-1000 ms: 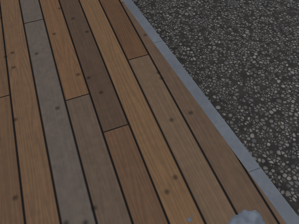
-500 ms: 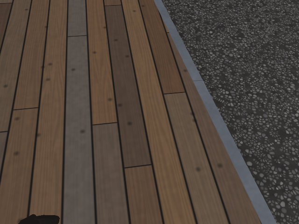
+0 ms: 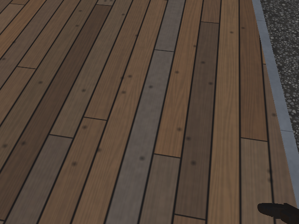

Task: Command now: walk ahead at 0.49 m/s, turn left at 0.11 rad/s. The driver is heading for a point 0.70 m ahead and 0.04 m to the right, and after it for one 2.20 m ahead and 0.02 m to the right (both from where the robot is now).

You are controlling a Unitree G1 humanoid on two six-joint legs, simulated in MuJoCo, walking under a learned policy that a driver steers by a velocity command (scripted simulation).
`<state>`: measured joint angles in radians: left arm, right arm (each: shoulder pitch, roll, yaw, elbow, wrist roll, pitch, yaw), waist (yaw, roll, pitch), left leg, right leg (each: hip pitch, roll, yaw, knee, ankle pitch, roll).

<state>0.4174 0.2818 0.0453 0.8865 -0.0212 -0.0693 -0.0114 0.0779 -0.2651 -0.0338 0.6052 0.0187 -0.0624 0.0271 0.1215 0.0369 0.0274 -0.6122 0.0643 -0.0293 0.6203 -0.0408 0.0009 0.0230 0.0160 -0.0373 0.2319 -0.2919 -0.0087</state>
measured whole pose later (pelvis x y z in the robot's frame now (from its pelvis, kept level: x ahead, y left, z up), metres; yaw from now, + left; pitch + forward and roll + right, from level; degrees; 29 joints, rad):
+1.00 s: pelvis +0.56 +0.00 +0.00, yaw +0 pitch +1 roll -2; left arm 0.35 0.28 0.04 0.87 -0.01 -0.08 -0.01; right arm 0.09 -0.28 -0.04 0.76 0.01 -0.07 0.01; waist 0.08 0.04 0.03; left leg -0.64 0.11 -0.04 0.62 0.06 -0.02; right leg -0.01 0.07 -0.04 0.21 -0.22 -0.05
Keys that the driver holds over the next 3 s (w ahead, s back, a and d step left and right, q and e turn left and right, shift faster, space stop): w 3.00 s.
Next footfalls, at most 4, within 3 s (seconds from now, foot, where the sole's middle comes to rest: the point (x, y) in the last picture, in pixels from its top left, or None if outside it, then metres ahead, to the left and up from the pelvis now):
0.10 left None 0.23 0.13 -0.78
0.62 right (197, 212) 0.53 -0.10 -0.78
1.14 left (151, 149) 0.82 0.14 -0.78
1.66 right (198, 107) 1.12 -0.09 -0.78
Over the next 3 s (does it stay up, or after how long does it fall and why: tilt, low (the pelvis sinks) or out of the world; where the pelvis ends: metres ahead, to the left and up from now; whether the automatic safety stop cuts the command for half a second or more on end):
stays up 1.69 0.00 0.01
